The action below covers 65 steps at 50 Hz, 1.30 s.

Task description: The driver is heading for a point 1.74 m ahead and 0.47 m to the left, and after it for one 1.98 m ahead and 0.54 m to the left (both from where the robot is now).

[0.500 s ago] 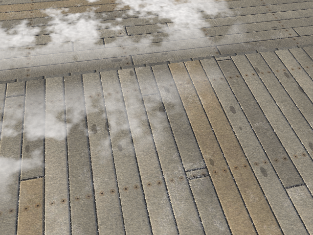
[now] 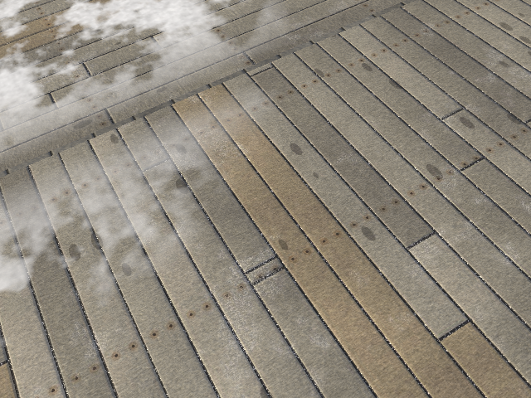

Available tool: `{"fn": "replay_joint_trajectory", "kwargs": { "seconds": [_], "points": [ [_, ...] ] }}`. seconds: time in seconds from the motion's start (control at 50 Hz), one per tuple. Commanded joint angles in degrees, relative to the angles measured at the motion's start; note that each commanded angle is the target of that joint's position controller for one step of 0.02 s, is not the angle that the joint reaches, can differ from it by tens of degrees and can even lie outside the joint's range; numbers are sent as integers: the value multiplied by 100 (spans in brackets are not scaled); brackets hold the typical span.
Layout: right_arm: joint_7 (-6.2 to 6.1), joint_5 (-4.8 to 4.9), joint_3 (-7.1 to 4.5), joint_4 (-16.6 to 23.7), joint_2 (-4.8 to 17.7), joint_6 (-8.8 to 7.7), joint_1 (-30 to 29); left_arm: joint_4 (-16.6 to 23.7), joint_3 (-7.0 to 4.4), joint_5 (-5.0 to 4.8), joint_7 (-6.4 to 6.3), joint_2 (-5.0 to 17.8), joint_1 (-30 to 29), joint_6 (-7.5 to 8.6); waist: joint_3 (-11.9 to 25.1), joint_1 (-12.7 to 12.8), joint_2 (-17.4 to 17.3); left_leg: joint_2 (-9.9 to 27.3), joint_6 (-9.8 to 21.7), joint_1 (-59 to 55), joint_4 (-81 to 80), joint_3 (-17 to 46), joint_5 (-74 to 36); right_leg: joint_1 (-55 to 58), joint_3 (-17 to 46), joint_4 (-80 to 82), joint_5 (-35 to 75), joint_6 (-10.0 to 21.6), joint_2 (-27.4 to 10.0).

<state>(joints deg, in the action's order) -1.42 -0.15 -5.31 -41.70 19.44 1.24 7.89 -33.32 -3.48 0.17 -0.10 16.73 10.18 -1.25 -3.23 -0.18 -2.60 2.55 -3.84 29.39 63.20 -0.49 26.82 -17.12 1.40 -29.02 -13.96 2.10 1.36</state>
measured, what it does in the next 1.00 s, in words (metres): walks ahead: left foot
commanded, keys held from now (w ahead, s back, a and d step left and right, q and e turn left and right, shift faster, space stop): no key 0.44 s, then w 0.56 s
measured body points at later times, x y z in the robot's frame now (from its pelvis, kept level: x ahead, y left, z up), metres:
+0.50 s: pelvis +0.01 +0.02 -0.01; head +0.02 +0.02 +0.44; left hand +0.16 +0.27 -0.12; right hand +0.14 -0.24 -0.11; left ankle +0.01 +0.14 -0.74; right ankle +0.01 -0.10 -0.74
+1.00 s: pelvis +0.17 +0.01 +0.00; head +0.21 +0.00 +0.45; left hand +0.14 +0.28 -0.12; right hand +0.41 -0.21 -0.08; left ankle +0.35 +0.14 -0.70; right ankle +0.02 -0.09 -0.74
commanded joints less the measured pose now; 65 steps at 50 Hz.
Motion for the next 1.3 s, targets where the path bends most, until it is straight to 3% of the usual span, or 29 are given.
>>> {"fn": "replay_joint_trajectory", "kwargs": {
  "seconds": [0.02, 0.16, 0.22, 0.24, 0.28, 0.3, 0.34, 0.44, 0.48, 0.52, 0.56, 0.62, 0.66, 0.68, 0.7, 0.72, 0.74, 0.78, 0.84, 0.92, 1.02, 1.08, 1.1, 1.12, 1.14, 1.16, 1.2, 1.24, 1.3],
  "points": [
    [-10, 12, -98, 305, 427, -47, 86, 338, -158, 31, -91, 735, -295, 121, 943, -80, 1025, 31, -77, 116, 131, 222, -596, 858, 1113, 881, 2850, 1065, -1327],
    [36, 35, 40, 378, 249, -30, -144, 68, -128, 59, -47, 744, -246, 97, 643, 172, 1119, 17, -24, -811, -2088, 157, -467, 630, 1353, 922, 1458, 1139, -1300],
    [66, 25, 72, 300, 145, -85, 77, -52, -27, 1, 1, 552, -405, 101, 554, -30, 979, -65, 99, -1488, -3380, 70, -1139, 417, 1452, 767, 1140, 974, -1167],
    [87, -44, 103, 262, 111, -123, 190, -135, 23, -12, 10, 432, -326, 122, 575, -127, 818, -22, 178, -1980, -4077, 136, -1988, 257, 1393, 721, 990, 752, -1036],
    [48, -110, 17, 301, 689, -161, 213, -240, 41, 145, 56, 363, 166, 223, 778, 293, -195, 680, 547, -2606, -3789, 734, -3523, -71, 876, 356, 127, 202, -387],
    [85, -51, 47, 232, 479, -170, 25, -274, 58, 150, 42, 281, 120, 220, 799, 324, -618, 625, 778, -1933, -3883, 784, -2353, 386, 526, 422, -101, -18, -164],
    [126, -91, 141, 295, 175, -228, -109, -294, -4, 104, -4, 480, -308, 152, 513, 86, -296, 363, 584, -1568, -3999, 595, -1592, 492, 527, 273, 99, -42, -183],
    [89, -67, 199, 223, 147, -327, 124, -416, 8, 70, -39, 295, -201, 74, 441, 19, 12, 221, 466, -1655, -3808, 428, -1774, 435, 629, 281, 574, 37, -248],
    [53, -38, 188, 187, 214, -284, 252, -521, -6, 39, -58, 278, -69, 66, 480, -15, 29, 135, 594, -1659, -3849, 416, -469, 283, 424, 134, -681, 67, -45],
    [11, 31, 151, 179, 344, -257, 409, -524, -31, -14, -55, 279, 4, 120, 31, -56, -124, 360, 924, -1442, -4159, 886, 1180, -378, 229, -181, -1910, 120, 88],
    [-8, 77, 112, 128, 498, -315, 673, -483, -18, -102, -15, 119, -8, 294, -254, -78, -523, 1063, 1369, -1565, -4763, 1930, 1944, -882, -141, -881, -1550, 96, 124],
    [14, 139, 81, 125, 599, -352, 576, -512, -46, -151, 62, 123, 73, 506, -400, 64, -636, 1436, 1597, -1274, -4993, 2351, 1523, -506, -211, -736, -1142, 235, -100],
    [65, 164, 156, 317, 355, -332, 8, -865, -123, -145, 111, 242, 879, 568, -212, 501, -430, 794, 1154, -508, -4371, 1354, 627, 983, -52, 191, -658, 390, -115],
    [76, 144, 259, 510, 6, -394, -253, -1017, -231, -106, 101, 603, 1358, 602, -118, 611, 440, 105, 740, 68, -3085, 453, -127, 1510, 1135, 732, -1272, 661, -681],
    [58, 145, 271, 717, -31, -523, -342, -1056, -369, -101, 150, 1113, 1778, 638, 31, 698, 1715, -442, 431, 967, -1453, -153, -339, 2247, 3044, 1498, -1271, 1273, -1695],
    [51, 197, 181, 752, 265, -616, -387, -1023, -306, -40, 151, 939, 1883, 685, -9, 745, 1595, -387, 447, 1837, -302, 326, 589, 2628, 3816, 1669, -581, 1687, -2178],
    [92, 261, 144, 674, 314, -670, -165, -999, -233, -29, 131, 739, 1799, 732, 8, 559, 1085, -178, 577, 2229, 316, 535, 425, 2899, 3450, 1479, -158, 1633, -2146],
    [179, 198, 178, 620, 158, -708, -174, -971, -170, -43, 101, 593, 1633, 714, 38, 441, 559, 149, 736, 2579, 359, 478, -417, 2993, 2553, 1511, 401, 1320, -1914],
    [369, 147, 227, 671, -71, -671, -374, -1002, -48, -58, 62, 327, 1552, 578, 2, 372, 722, 278, 583, 2001, -478, 131, -1208, 2413, 1427, 1836, 1407, 1014, -1448],
    [473, 124, 365, 895, -336, -686, -1056, -1049, -88, -74, -61, 653, 1550, 525, -188, 513, 711, 29, 352, 906, -2286, -217, -2351, 1478, 608, 2119, 1508, 880, -1120],
    [468, 180, 237, 1018, 84, -691, -1226, -1252, -162, -171, -51, 855, 1649, 543, -326, 342, 883, -107, 631, 238, -3148, -85, -2657, 1719, 537, 2012, 1969, 712, -1524],
    [355, 135, -5, 672, 490, -645, 127, -1262, -198, -112, -67, 944, 1501, 460, 667, -461, 910, -517, 1031, -1647, -3253, -399, -2392, 1793, 129, 201, 4569, 414, -1266],
    [278, 125, -94, 434, 681, -601, 1116, -1180, -145, -37, -96, 832, 1471, 449, 1295, -893, 753, -83, 1234, -3236, -3014, 59, -2348, 812, 43, -1151, 3873, 235, -1057],
    [248, -45, -188, 323, 1263, -582, 1695, -1006, 60, -1, -76, 67, 2102, 507, 2226, -597, -831, 1509, 2035, -5207, -3435, 2756, -1043, -1224, -77, -3615, 455, -148, -111],
    [292, -1, -88, 296, 936, -597, 1713, -1110, 75, -122, -33, 193, 2189, 644, 2719, -594, -1345, 1969, 2318, -5249, -4718, 4828, 173, -1944, 757, -4622, -1796, -145, 220],
    [286, 64, 8, 300, 614, -606, 1209, -973, -71, -301, 7, 664, 1558, 693, 1547, -530, -820, 1799, 2026, -4430, -4896, 4099, 562, -2564, 695, -4964, -1467, -110, -159],
    [308, 21, 81, 310, 367, -626, 569, -813, -64, -208, -21, 651, 856, 733, 570, -191, 60, 1337, 1752, -2707, -5038, 2591, -637, -2269, 374, -4396, -516, -30, -690],
    [343, -75, 117, 299, 189, -708, 298, -910, -79, -123, -38, 515, 1081, 616, 503, 150, -214, 997, 1730, -1878, -5345, 1905, -1387, -1617, 439, -3997, -56, -46, -960],
    [339, 2, 101, 108, 232, -825, 392, -901, -55, -68, -77, 374, 973, 475, 309, 232, -124, 879, 1846, -1521, -5644, 1335, -1871, -1698, 339, -3508, 245, -187, -1031]
  ]
}}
